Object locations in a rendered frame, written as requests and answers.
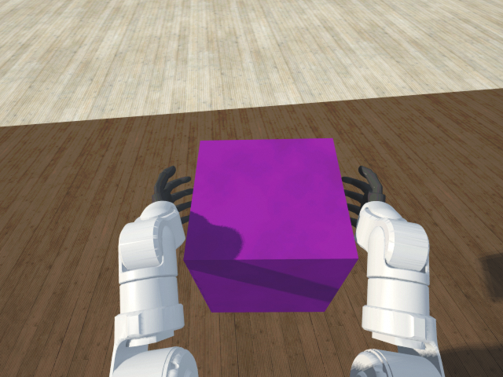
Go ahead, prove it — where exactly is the robot left forearm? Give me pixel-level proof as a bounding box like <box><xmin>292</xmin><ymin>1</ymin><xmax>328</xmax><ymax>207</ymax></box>
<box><xmin>109</xmin><ymin>201</ymin><xmax>185</xmax><ymax>377</ymax></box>

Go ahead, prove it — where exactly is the left robot upper arm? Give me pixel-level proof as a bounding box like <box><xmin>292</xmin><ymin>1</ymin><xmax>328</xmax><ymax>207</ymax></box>
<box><xmin>112</xmin><ymin>346</ymin><xmax>199</xmax><ymax>377</ymax></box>

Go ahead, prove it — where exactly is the robot right forearm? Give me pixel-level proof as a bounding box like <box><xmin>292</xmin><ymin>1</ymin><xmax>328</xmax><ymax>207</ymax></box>
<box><xmin>354</xmin><ymin>201</ymin><xmax>445</xmax><ymax>377</ymax></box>

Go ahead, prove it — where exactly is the carton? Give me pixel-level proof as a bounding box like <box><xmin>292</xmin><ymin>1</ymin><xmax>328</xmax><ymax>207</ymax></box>
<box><xmin>183</xmin><ymin>138</ymin><xmax>358</xmax><ymax>313</ymax></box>

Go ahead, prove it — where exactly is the robot right hand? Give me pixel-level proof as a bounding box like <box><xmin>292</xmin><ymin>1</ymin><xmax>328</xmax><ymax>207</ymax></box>
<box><xmin>341</xmin><ymin>166</ymin><xmax>386</xmax><ymax>228</ymax></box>

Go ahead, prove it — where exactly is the right robot upper arm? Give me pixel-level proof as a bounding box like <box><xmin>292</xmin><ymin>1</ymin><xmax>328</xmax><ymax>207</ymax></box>
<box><xmin>350</xmin><ymin>349</ymin><xmax>442</xmax><ymax>377</ymax></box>

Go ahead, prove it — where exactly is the robot left hand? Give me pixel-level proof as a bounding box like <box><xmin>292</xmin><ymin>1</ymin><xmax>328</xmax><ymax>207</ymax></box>
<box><xmin>152</xmin><ymin>166</ymin><xmax>193</xmax><ymax>224</ymax></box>

